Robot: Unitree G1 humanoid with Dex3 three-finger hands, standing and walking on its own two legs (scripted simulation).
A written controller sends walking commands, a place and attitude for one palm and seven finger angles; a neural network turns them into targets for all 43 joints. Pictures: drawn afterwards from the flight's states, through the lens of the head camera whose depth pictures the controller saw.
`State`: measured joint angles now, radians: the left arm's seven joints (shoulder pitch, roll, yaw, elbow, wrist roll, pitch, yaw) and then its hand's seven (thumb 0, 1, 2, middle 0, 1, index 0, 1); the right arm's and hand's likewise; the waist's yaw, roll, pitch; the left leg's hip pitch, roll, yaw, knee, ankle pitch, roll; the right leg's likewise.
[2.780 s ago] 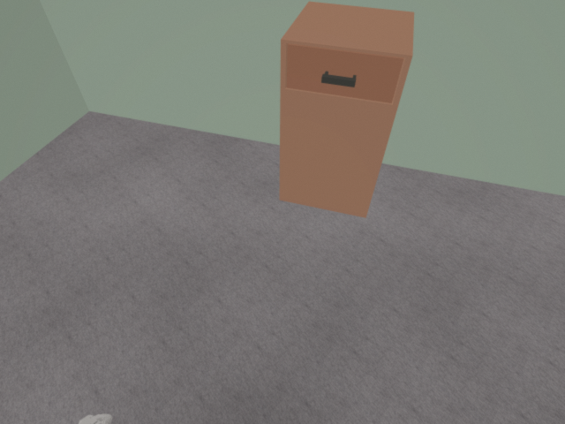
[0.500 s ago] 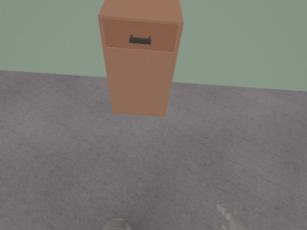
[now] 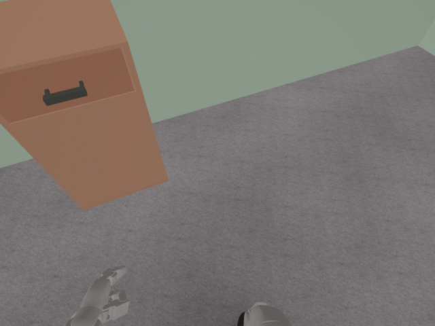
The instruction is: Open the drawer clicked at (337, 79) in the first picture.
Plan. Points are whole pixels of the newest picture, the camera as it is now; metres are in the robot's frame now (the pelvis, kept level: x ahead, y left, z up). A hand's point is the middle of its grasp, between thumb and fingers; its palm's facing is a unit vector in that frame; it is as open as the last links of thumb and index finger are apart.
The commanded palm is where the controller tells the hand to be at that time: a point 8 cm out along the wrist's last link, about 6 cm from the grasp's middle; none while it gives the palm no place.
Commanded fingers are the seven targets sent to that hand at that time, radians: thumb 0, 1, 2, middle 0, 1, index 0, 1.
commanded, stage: turn to face it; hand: left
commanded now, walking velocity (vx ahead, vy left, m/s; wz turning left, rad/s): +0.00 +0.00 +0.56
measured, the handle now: (65, 91) +0.75 +0.46 -0.05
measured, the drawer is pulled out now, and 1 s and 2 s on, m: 0.00 0.00 0.00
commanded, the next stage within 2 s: take the last steps up to it in 0.76 s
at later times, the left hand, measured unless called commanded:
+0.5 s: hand out of the picture +0.12 +0.24 -0.15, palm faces +0.18 -0.96 -0.21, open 7.3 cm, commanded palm none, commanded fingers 0.00 0.90 0.90 -0.20 -0.30 -0.20 -0.30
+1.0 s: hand out of the picture +0.04 +0.17 -0.14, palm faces +0.39 -0.90 -0.21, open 7.3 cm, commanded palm none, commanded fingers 0.00 0.90 0.90 -0.20 -0.30 -0.20 -0.30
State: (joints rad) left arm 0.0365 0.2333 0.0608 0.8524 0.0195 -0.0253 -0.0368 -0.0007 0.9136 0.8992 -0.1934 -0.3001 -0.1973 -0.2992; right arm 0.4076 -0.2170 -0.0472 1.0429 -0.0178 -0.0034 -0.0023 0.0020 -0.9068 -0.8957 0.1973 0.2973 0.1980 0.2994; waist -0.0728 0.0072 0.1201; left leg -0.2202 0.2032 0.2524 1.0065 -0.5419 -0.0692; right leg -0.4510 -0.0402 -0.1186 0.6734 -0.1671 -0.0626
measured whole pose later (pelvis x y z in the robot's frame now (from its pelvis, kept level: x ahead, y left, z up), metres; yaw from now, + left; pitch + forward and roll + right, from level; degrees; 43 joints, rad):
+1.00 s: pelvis +0.08 -0.01 +0.02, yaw +20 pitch -1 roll +1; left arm 0.28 0.16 0.03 0.99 0.03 -0.01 0.02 0.00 0.91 0.90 -0.20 -0.30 -0.20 -0.30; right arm 0.15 -0.23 -0.06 0.98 -0.02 0.06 0.01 0.00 -0.91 -0.90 0.19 0.30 0.20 0.30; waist 0.03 0.00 0.04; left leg -0.33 0.04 0.05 0.79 -0.44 -0.04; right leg -0.21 -0.10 -0.15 0.50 -0.28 0.01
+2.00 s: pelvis +0.33 +0.09 +0.02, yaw +21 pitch -1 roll -1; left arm 0.33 0.16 0.04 1.13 0.01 0.00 0.02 0.00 0.92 0.90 -0.20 -0.30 -0.20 -0.30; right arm 0.19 -0.14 -0.01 1.02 -0.03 -0.04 -0.03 0.00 -0.92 -0.90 0.20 0.30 0.20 0.30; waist 0.02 -0.05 0.04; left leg -0.28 0.05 0.16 0.54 -0.25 0.05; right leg -0.28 -0.05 -0.07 0.86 -0.49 0.00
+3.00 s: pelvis +0.34 +0.08 +0.03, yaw +20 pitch +0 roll +0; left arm 0.28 0.19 0.02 1.12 0.02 0.03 0.02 0.00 0.91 0.90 -0.20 -0.30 -0.20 -0.30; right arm 0.23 -0.16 -0.01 1.07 -0.01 0.01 -0.03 0.00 -0.93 -0.90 0.20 0.30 0.20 0.30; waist 0.04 -0.03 0.02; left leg -0.13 0.01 0.05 0.44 -0.31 0.00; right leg -0.23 -0.07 -0.04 0.47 -0.22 0.04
